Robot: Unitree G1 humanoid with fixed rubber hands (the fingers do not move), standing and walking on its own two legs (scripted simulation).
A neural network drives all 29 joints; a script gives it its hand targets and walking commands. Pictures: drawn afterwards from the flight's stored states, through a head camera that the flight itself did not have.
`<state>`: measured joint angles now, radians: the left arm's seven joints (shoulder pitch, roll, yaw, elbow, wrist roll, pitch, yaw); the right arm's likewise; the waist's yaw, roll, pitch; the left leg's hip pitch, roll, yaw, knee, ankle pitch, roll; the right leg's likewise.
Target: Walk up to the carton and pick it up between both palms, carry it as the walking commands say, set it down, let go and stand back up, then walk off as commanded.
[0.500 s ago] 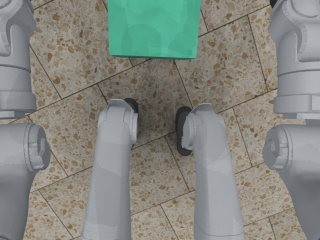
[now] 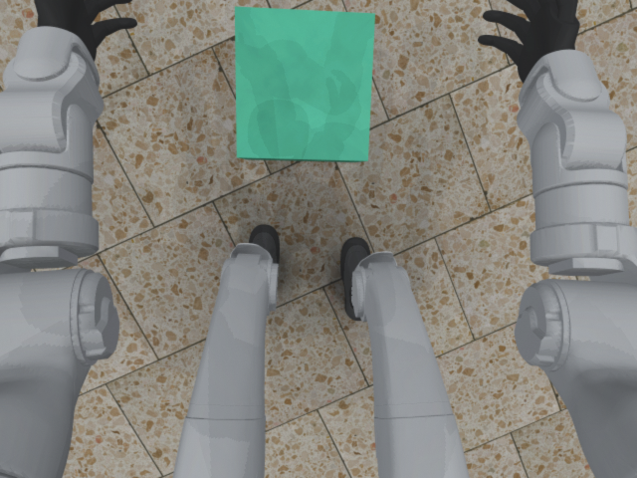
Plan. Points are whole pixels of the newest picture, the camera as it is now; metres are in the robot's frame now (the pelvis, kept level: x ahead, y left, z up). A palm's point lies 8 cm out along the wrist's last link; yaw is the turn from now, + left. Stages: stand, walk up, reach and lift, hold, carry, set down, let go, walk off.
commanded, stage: let go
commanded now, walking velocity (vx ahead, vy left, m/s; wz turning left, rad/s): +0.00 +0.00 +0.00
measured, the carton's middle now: (303, 95) +0.54 +0.03 -0.57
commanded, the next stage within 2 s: stand in 1.30 s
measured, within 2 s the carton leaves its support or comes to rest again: neither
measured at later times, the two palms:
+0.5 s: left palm (21, 242) +0.33 +0.24 -0.03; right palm (630, 241) +0.34 -0.22 -0.02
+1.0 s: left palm out of the picture +0.27 +0.23 +0.04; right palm out of the picture +0.27 -0.23 +0.03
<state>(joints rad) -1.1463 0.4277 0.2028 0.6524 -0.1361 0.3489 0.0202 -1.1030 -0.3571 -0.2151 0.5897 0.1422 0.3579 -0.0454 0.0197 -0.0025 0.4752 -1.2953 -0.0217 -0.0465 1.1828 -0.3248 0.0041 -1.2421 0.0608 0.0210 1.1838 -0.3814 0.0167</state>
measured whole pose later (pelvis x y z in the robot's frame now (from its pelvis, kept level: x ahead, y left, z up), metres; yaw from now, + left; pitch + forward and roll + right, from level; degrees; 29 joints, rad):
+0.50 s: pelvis +0.05 -0.01 +0.07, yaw +1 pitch +17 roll -1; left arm -0.22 0.24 0.11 0.40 -0.02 0.23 -0.03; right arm -0.19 -0.22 -0.11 0.36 0.02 0.24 0.00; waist 0.02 -0.02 0.15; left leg -0.87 -0.03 -0.05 0.88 -0.30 0.00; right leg -0.82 0.04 0.04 0.89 -0.36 0.00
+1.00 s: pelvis +0.12 -0.01 +0.12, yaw +1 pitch +0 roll +1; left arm 0.24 0.20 0.04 0.41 0.01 0.08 -0.05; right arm 0.25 -0.19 -0.05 0.42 -0.02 0.08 0.08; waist 0.00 0.00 0.13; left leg -0.22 -0.03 -0.03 0.48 -0.26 0.01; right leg -0.17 0.01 0.05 0.49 -0.31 0.00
